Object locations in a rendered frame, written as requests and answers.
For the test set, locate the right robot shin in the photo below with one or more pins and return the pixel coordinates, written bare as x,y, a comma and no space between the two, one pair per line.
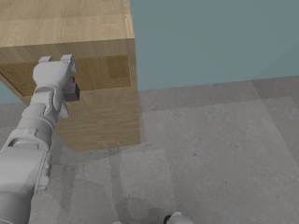
176,214

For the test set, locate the robot left forearm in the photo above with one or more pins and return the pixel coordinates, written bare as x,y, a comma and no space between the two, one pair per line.
38,119

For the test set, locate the left robot upper arm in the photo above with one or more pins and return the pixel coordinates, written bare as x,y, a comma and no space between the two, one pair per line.
23,173

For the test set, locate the robot right thigh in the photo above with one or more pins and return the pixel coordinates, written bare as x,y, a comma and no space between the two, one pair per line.
179,220

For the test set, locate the drawer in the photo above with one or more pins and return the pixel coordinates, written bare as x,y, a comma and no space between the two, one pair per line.
93,73

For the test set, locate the handle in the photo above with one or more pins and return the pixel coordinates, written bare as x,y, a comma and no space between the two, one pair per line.
71,91

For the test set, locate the robot left hand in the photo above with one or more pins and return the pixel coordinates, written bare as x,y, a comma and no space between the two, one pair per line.
56,73

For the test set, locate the cabinet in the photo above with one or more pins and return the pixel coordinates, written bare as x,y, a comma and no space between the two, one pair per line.
32,29

